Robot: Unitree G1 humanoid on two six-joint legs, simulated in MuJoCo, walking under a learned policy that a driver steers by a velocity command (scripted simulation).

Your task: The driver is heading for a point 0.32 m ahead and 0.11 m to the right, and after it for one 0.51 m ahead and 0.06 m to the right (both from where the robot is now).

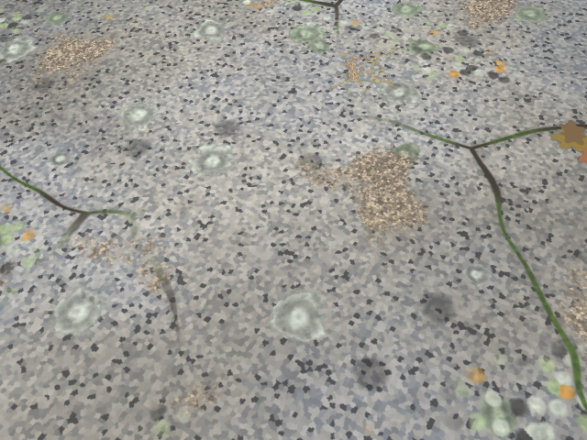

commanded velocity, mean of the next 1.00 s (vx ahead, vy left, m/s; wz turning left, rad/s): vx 0.22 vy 0.00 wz -0.54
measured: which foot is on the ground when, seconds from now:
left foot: up 0.00-0.30, down 0.32-0.78, up 0.80-1.00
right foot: down 0.00-0.32, up 0.34-0.76, down 0.78-1.00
